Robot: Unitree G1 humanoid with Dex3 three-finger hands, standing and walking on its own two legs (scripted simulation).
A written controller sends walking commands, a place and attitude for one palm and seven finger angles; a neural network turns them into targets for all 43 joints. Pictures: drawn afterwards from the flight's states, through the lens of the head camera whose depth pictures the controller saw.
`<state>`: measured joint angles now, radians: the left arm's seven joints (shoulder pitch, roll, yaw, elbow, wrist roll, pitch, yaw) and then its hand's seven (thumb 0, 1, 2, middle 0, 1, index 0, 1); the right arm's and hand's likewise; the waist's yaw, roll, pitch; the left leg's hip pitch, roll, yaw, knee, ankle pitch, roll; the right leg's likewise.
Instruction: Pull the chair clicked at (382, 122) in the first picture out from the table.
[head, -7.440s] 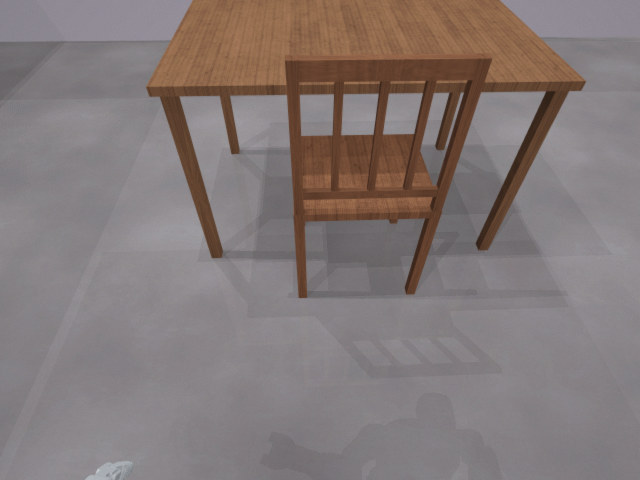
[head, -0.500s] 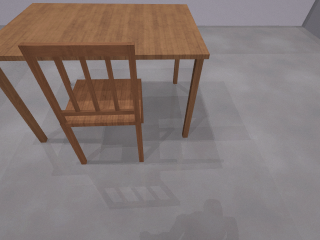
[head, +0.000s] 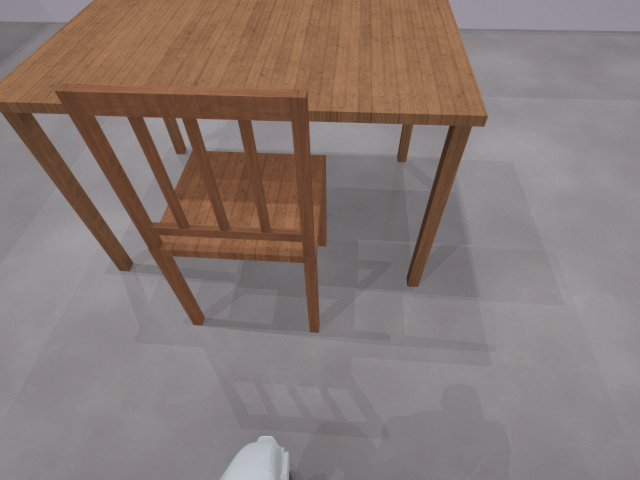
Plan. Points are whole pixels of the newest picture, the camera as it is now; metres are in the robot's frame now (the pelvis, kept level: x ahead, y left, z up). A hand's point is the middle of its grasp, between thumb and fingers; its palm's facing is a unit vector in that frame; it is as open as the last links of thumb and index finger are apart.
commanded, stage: take the last steps up to it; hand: left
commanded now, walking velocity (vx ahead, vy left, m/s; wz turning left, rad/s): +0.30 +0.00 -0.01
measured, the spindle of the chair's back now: (209, 180) +0.67 +0.31 -0.09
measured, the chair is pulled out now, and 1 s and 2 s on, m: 0.00 0.00 0.00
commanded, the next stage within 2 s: come to a stop and stand still in 0.40 s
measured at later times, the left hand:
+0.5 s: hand (208, 375) +0.28 +0.22 -0.16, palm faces -0.02 -0.98 -0.19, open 7.4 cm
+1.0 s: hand (195, 385) +0.27 +0.25 -0.18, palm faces +0.00 -0.97 -0.25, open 7.3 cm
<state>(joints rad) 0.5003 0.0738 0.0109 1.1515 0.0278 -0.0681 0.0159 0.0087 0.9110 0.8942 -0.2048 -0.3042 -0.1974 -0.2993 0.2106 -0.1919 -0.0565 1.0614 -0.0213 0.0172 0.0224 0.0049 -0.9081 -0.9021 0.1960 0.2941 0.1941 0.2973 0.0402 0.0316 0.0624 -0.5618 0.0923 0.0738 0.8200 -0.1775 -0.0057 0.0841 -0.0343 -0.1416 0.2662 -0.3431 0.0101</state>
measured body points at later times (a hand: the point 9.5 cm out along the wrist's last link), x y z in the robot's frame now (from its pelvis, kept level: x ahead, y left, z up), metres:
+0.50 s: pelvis +0.18 +0.04 +0.00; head +0.19 +0.04 +0.45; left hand +0.28 +0.27 -0.14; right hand +0.17 -0.19 -0.15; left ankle +0.13 +0.12 -0.74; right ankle +0.26 -0.09 -0.70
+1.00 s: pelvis +0.18 +0.06 -0.02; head +0.19 +0.05 +0.43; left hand +0.27 +0.30 -0.16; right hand +0.22 -0.18 -0.17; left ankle +0.18 +0.17 -0.74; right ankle +0.28 -0.08 -0.74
